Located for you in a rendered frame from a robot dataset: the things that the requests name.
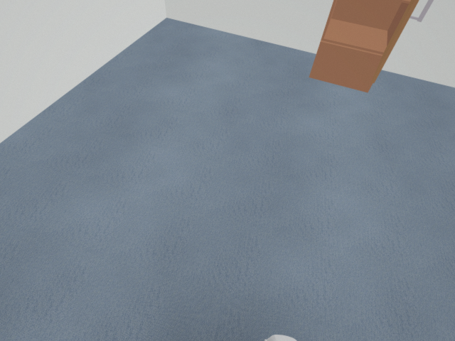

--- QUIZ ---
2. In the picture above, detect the cupboard door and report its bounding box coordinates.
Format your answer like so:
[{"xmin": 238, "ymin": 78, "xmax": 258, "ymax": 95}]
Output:
[{"xmin": 372, "ymin": 0, "xmax": 419, "ymax": 83}]

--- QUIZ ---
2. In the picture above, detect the handle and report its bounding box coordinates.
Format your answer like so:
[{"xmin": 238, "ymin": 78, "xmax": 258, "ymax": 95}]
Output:
[{"xmin": 410, "ymin": 0, "xmax": 433, "ymax": 22}]

